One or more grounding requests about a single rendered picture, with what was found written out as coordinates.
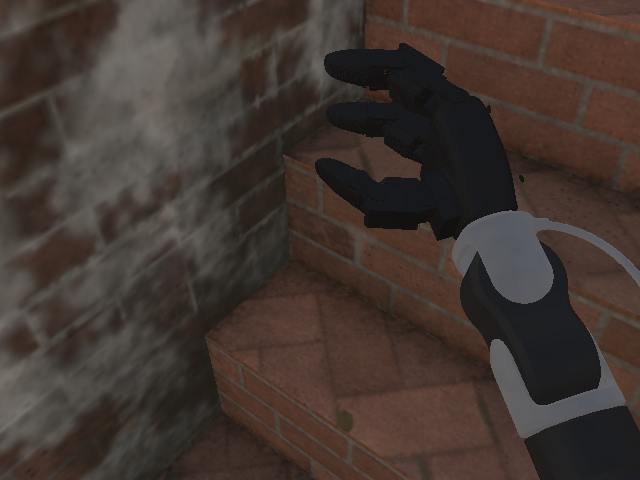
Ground stairs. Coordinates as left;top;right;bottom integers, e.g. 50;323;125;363
156;0;640;480

